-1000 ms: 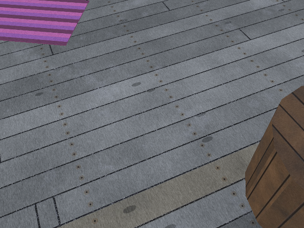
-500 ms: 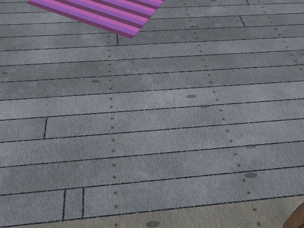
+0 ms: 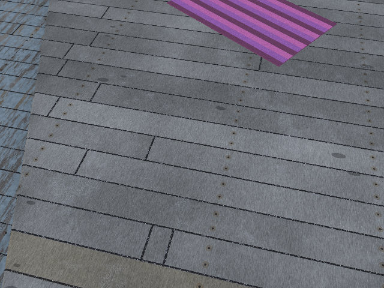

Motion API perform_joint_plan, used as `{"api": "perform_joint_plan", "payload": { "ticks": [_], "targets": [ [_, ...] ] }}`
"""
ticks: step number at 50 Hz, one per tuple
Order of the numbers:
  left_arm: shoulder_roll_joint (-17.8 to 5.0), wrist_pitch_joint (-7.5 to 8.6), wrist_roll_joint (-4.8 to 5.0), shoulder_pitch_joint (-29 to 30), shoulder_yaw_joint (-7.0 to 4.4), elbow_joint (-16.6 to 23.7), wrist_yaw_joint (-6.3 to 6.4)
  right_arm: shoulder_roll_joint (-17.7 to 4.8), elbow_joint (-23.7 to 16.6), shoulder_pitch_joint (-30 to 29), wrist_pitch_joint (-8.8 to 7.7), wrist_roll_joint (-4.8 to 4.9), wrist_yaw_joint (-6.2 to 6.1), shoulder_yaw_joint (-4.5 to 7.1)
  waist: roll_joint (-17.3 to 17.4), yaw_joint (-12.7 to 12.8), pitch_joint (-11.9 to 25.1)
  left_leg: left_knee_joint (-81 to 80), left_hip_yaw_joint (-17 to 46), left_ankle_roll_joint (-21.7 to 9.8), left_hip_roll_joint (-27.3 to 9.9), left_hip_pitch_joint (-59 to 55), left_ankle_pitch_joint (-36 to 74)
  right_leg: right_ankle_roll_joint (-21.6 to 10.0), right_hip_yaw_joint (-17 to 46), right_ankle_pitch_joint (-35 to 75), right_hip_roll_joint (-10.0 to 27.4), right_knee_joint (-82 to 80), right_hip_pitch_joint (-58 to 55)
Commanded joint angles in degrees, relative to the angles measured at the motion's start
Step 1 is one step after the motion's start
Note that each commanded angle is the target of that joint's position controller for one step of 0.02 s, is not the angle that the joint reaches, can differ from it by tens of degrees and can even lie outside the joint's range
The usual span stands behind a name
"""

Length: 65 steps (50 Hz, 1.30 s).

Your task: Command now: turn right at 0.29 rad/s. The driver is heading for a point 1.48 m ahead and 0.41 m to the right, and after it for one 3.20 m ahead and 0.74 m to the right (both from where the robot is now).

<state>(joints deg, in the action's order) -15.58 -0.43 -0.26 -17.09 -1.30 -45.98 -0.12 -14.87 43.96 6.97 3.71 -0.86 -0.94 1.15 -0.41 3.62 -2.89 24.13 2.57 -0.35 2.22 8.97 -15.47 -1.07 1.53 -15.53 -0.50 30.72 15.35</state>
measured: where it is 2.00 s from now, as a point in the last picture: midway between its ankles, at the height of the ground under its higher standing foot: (258, 205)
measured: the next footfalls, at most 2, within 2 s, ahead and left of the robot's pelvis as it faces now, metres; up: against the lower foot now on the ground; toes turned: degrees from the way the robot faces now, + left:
right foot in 0.34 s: +0.00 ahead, -0.12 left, +0.00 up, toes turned -20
left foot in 0.94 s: +0.33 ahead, -0.05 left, +0.00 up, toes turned -23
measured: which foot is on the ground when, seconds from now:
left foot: down 0.00-0.34, up 0.36-0.92, down 0.94-1.00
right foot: up 0.00-0.32, down 0.34-0.94, up 0.96-1.00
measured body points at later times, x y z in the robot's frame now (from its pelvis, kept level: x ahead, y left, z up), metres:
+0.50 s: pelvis -0.01 -0.05 +0.00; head +0.01 -0.09 +0.45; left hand +0.20 +0.19 -0.09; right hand +0.00 -0.35 -0.13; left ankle +0.03 +0.11 -0.67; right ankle -0.03 -0.11 -0.74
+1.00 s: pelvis +0.23 -0.09 -0.02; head +0.25 -0.08 +0.43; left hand +0.40 +0.14 -0.14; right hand +0.26 -0.41 -0.10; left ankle +0.29 -0.04 -0.74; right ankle +0.00 -0.12 -0.68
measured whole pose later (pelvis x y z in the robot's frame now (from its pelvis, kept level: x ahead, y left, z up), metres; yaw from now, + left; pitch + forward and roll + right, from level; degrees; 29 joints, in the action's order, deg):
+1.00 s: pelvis +0.23 -0.09 -0.02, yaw -22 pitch +3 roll +0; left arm -17.7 4.1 -2.7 -20.1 -2.5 -45.0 -0.4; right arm -19.0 39.6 12.4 -2.4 -1.7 2.8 3.0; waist -2.6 0.3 1.6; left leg 36.4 -2.5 -6.4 4.3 24.2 -15.8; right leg -2.3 1.5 -24.6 -0.8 51.5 8.1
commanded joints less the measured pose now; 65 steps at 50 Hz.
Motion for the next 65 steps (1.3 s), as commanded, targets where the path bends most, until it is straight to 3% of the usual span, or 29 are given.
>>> {"api": "perform_joint_plan", "payload": {
  "ticks": [1,3,4,6,10,13,15,16,17,18,19,21,23,26,33,37,42,44,46,47,48,49,50,51,53,56,58,62,65],
  "targets": [
    [-7.13,0.82,0.69,1.45,-1.98,4.73,0.24,-14.28,-1.57,4.72,-0.96,0.32,-1.68,3.85,13.08,-5.59,7.97,-3.42,12.68,-12.14,-23.33,-11.12,35.36,-0.44,-0.99,-16.55,-1.32,14.08,10.71],
    [-8.95,-1.02,0.27,1.44,-3.72,3.58,0.34,-8.78,-2.78,1.36,-1.16,-0.14,-1.49,2.31,7.87,-4.35,3.2,-4.99,7.08,-12.64,-20.36,-6.08,34.89,0.43,-0.47,-16.83,-0.55,28.92,13.57],
    [-8.37,-1.87,0.08,0.26,-3.99,3.14,0.0,-7.35,-3.07,-0.44,-1.09,-0.37,-1.75,1.77,8.67,-3.11,1.71,-5.08,3.1,-10.98,-18.2,-3.8,34.99,1.0,-0.77,-14.65,-0.11,30.86,13.26],
    [-6.58,-2.88,-0.29,-0.36,-3.8,3.15,-0.95,-7.23,-3.24,-1.2,-1.21,-0.63,-2.1,1.78,10.47,-2.75,0.82,-5.2,-1.07,-9.73,-15.98,-3.61,31.44,2.36,-2.3,-11.53,0.41,29.8,13.63],
    [-4.38,-3.48,-0.16,3.17,-3.2,6.17,-2.48,-8.36,-3.01,-0.16,-1.69,-0.73,-1.83,2.44,10.61,-4.38,1.34,-3.67,-3.73,-9.59,-17.96,-4.15,26.71,2.42,-4.19,-9.14,2.15,19.24,10.58],
    [-5.01,-3.55,0.04,3.34,-3.49,7.83,-2.85,-10.1,-2.89,0.28,-2.27,-0.86,-1.08,3.32,11.2,-4.5,2.74,-0.63,-4.93,-8.44,-19.87,-3.59,26.77,0.45,-6.51,-9.34,1.64,12.79,5.55],
    [-4.92,-3.13,-0.05,1.57,-3.79,8.11,-2.64,-10.57,-2.92,-0.16,-2.35,-0.27,-0.39,3.74,9.04,-3.02,3.46,5.0,-7.09,-6.11,-20.17,-1.89,23.89,-0.95,-7.79,-5.32,0.55,6.02,1.14],
    [-5.54,-2.46,-0.49,-1.0,-4.17,7.28,-2.12,-10.18,-2.52,0.79,-2.51,-0.06,-0.05,3.83,4.53,-1.37,4.36,11.94,-9.9,-3.24,-18.41,1.93,17.31,-1.92,-6.04,1.2,-0.45,-0.47,-4.39],
    [-11.72,-1.52,-1.21,-4.13,-5.81,7.0,-1.06,-8.66,-3.12,3.18,-2.67,-0.11,0.43,3.56,-9.81,-0.21,4.59,27.73,-13.88,0.91,-12.39,11.86,-0.2,-4.8,10.89,12.07,7.83,-10.51,-10.88],
    [-20.3,-0.95,-0.37,-6.83,-7.64,7.81,-1.13,-4.01,-8.01,-0.78,-1.8,-0.79,0.17,1.96,-19.12,-0.23,4.71,37.44,-8.89,4.07,-0.66,27.5,-26.42,-15.0,35.16,32.49,21.66,-12.41,-13.21],
    [-18.95,-1.18,0.32,-9.88,-8.12,7.19,-1.19,-5.87,-8.02,-2.98,-1.4,-1.19,-0.43,1.99,-10.44,2.37,8.01,43.94,-0.31,3.31,-2.07,28.04,-24.48,-18.79,33.75,25.04,21.21,-12.84,-14.51],
    [-13.22,-2.31,-0.03,-0.87,-6.51,8.57,-0.26,-7.16,-7.2,-3.11,-2.32,-0.18,-0.43,2.4,-5.49,-1.41,1.11,41.35,1.39,2.17,-5.17,28.84,-12.12,-15.09,23.73,11.26,13.82,-13.61,-8.48],
    [-10.49,-2.68,-0.09,2.66,-5.69,10.15,-0.3,-9.27,-5.73,-0.55,-2.89,-2.18,0.58,2.92,-7.15,-2.18,4.51,37.26,0.07,2.19,-4.9,24.8,-5.23,-12.39,21.77,-11.34,8.2,-17.29,-7.37],
    [-11.7,-1.79,-0.3,-0.15,-5.95,9.66,-0.83,-8.26,-6.17,-1.56,-3.09,-2.07,2.13,2.71,-5.48,-1.3,3.44,32.42,0.08,3.31,-3.61,27.27,-2.62,-12.72,25.44,-22.14,7.76,-20.17,-7.99],
    [-10.35,2.07,-0.63,-4.54,-5.14,7.63,-0.44,-6.89,-6.28,-4.24,-4.88,-1.39,2.95,1.87,-6.96,0.81,1.57,18.39,-1.91,4.32,-4.32,28.91,7.33,-12.21,22.76,-15.74,8.82,-21.43,-9.54],
    [-10.9,4.05,-1.04,-5.25,-4.8,7.33,-0.69,-7.75,-7.81,-7.26,-5.39,-0.4,3.37,1.86,-6.4,2.22,-0.99,14.24,-3.07,1.48,-5.54,28.49,8.09,-11.89,21.27,-16.89,12.06,-23.64,-9.84],
    [-12.11,5.41,-2.2,-4.89,-4.74,5.72,0.51,-8.55,-9.92,-6.48,-5.32,0.0,5.04,2.3,-4.22,0.9,-5.1,13.58,-2.67,-3.48,-5.2,29.58,2.97,-10.54,14.69,-14.26,16.08,-26.73,-14.6],
    [-12.09,5.63,-2.42,-3.89,-4.6,5.07,0.34,-8.27,-10.26,-4.54,-5.2,-0.12,5.11,2.28,-3.67,-0.53,-5.11,11.91,-5.17,-6.2,-4.15,25.23,0.97,-9.5,9.51,-4.54,15.63,-25.17,-14.92],
    [-11.71,5.58,-1.87,-1.52,-4.02,4.93,0.05,-8.59,-7.08,6.4,-5.27,-0.55,4.33,2.98,-2.52,-6.51,1.8,8.99,-10.62,-8.6,1.87,6.33,-0.46,-7.77,0.14,31.85,12.35,-9.27,-10.74],
    [-10.97,5.42,-2.07,-1.49,-3.39,5.24,0.35,-11.29,-3.0,19.17,-5.81,-1.12,3.68,4.37,2.11,-11.81,9.13,8.81,-7.34,-10.1,3.28,-10.4,-4.22,-6.16,-4.97,41.5,9.31,9.56,-2.96],
    [-7.58,5.9,-1.46,-0.21,-1.97,8.34,0.15,-18.44,-2.01,28.52,-6.13,-1.8,2.82,6.28,13.83,-14.77,13.81,-1.22,20.31,-15.32,-11.02,-22.78,-28.38,-2.52,-7.9,27.05,3.24,33.39,14.75],
    [-4.37,6.73,-2.82,1.5,-1.09,9.89,-0.56,-18.28,-2.43,25.74,-6.52,-1.13,3.18,5.64,17.65,-10.46,11.08,-12.97,47.85,-18.06,-17.22,-26.68,-38.89,-1.58,0.42,-8.49,-4.79,41.93,32.08],
    [-7.21,7.34,-3.36,7.57,-1.26,10.82,-0.78,-15.35,-3.09,19.95,-6.25,-0.45,3.16,5.25,9.62,-10.16,5.07,-11.95,45.66,-17.34,-17.33,-22.63,-30.25,-2.13,5.15,-3.48,-0.69,46.31,37.58],
    [-8.74,7.96,-3.41,8.13,-1.32,10.74,-1.16,-15.37,-3.32,19.66,-6.3,-0.16,2.93,5.54,2.88,-9.16,4.64,-10.38,37.77,-16.91,-16.07,-18.64,-22.53,-2.05,5.17,0.95,2.34,44.51,35.62],
    [-7.9,7.47,-4.11,6.99,-0.74,10.46,-1.17,-13.89,-3.39,17.39,-6.52,0.25,2.29,5.01,-0.93,-5.18,0.09,-11.37,28.44,-15.44,-12.06,-8.96,-0.68,-0.01,3.62,1.68,4.4,37.49,30.58],
    [-6.59,4.53,-3.84,7.62,0.1,11.43,-1.42,-12.97,-2.73,16.73,-7.56,1.07,1.85,4.46,0.56,-2.48,-0.66,-9.41,18.63,-15.05,-7.32,-1.9,35.67,3.34,-0.56,-1.05,3.17,31.69,25.26],
    [-5.48,4.02,-3.03,12.49,0.74,13.44,-1.38,-13.54,-1.7,17.57,-7.29,1.15,1.66,4.72,0.89,-3.28,-0.91,-7.48,14.89,-13.29,-4.34,1.15,50.25,4.03,-3.54,3.41,0.58,24.49,23.08],
    [-3.44,4.19,-1.54,19.26,2.1,15.37,-1.19,-11.74,0.79,21.09,-5.13,1.47,0.88,4.94,4.76,-7.38,2.69,-2.11,13.44,-5.78,1.12,3.25,51.27,2.79,-5.77,17.37,-5.26,5.94,11.19],
    [-7.82,4.46,-1.01,10.67,0.64,12.86,0.91,-13.42,-0.95,17.14,-5.42,0.96,0.03,5.78,6.15,-3.15,7.37,7.03,19.58,-1.22,1.23,3.84,49.45,0.94,-0.72,20.57,-6.4,-1.65,-5.35]
  ]
}}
